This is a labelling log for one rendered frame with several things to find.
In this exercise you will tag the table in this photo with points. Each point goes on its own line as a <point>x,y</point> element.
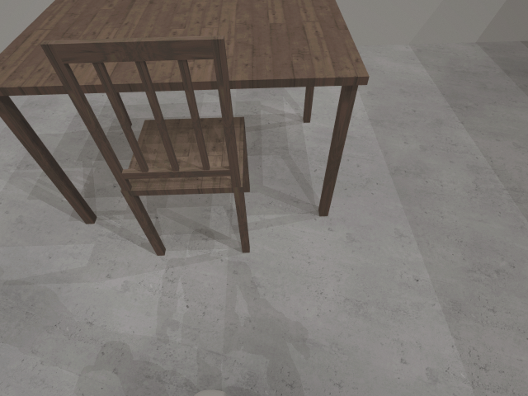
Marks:
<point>269,43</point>

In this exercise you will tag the chair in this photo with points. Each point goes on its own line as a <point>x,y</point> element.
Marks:
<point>171,157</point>

